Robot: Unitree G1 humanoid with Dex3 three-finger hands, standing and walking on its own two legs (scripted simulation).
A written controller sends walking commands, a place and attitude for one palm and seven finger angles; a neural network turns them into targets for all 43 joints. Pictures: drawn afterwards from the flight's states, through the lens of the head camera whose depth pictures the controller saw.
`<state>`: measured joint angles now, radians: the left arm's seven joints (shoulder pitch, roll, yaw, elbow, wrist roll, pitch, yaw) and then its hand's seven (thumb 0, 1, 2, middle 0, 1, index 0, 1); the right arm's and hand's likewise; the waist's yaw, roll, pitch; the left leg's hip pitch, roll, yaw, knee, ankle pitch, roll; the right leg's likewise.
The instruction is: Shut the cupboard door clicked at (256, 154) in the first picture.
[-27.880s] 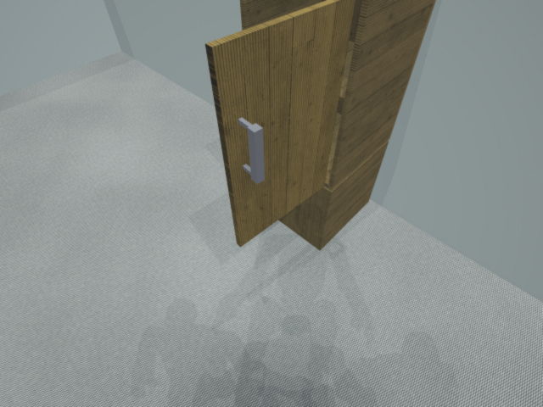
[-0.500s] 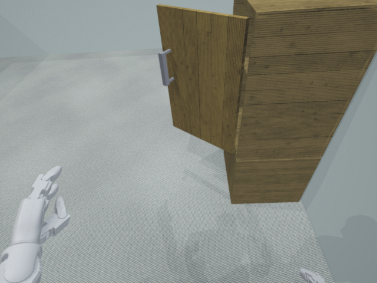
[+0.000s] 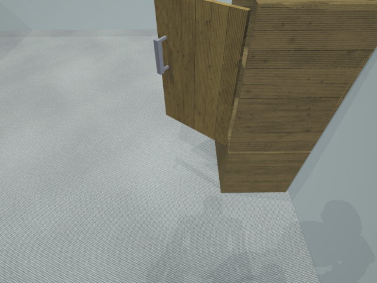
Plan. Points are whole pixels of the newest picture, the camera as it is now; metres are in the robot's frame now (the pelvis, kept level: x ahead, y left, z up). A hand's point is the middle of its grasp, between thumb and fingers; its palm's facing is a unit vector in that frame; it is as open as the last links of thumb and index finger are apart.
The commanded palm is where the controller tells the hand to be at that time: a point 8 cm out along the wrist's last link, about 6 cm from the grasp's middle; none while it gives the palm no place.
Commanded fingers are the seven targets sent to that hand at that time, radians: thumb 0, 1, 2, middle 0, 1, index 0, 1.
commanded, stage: let the arm hang, fingers relaxed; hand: left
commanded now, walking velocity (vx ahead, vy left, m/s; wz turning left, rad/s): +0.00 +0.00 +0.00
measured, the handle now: (162, 55) +0.94 +0.16 +0.01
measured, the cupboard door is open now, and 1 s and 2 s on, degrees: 52 52 52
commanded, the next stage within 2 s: look to check the result in 0.50 s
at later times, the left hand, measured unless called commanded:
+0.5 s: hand out of the picture -0.01 +0.15 -0.18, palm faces +0.04 -0.99 -0.15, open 7.4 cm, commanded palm none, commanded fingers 0.00 0.90 0.90 -0.20 -0.30 -0.20 -0.30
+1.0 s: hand out of the picture +0.01 +0.19 -0.17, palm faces +0.02 -0.97 -0.23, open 7.4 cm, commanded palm none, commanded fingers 0.00 0.90 0.90 -0.20 -0.30 -0.20 -0.30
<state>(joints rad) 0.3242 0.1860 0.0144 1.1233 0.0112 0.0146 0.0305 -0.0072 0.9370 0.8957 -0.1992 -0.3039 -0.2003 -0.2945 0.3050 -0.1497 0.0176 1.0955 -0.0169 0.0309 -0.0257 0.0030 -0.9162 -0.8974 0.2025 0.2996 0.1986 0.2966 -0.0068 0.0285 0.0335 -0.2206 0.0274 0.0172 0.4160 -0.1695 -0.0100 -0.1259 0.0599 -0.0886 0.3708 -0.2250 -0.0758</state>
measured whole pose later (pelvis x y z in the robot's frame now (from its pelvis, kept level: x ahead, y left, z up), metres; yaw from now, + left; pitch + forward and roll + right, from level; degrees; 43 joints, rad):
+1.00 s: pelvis +0.02 +0.01 +0.00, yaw -1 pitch -2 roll +0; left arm 0.30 0.17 0.01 1.14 0.01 -0.01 0.03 0.00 0.91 0.90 -0.20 -0.30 -0.20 -0.29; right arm 0.27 -0.18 0.01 1.13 -0.01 0.01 -0.03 0.00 -0.91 -0.90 0.20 0.30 0.20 0.30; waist -0.01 0.01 0.03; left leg -0.17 0.01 0.04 0.39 -0.18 0.00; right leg -0.09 0.05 -0.07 0.36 -0.24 -0.06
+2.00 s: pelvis +0.01 +0.00 -0.01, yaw +29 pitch +1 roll +1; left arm 0.20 0.23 0.06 0.87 0.04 0.03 0.03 0.01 0.91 0.90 -0.20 -0.30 -0.20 -0.29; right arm 0.16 -0.27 -0.09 0.89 -0.02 0.08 0.03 0.00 -0.91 -0.90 0.20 0.30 0.20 0.30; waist -0.03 0.00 0.10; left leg -0.51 -0.01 0.02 1.02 -0.45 -0.05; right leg -0.24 -0.10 -0.10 0.55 -0.31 0.02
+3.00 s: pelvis +0.08 +0.18 -0.02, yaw +64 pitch +0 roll +0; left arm 0.33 0.21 0.07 1.00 0.04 0.01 -0.01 0.01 0.91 0.90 -0.20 -0.30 -0.20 -0.29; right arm 0.10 -0.20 -0.03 0.88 -0.03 -0.04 0.01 0.00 -0.91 -0.90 0.20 0.30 0.20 0.30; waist 0.03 -0.04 0.12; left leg -0.36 -0.01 0.13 0.62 -0.27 0.08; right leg -0.44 -0.16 -0.08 1.20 -0.41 0.04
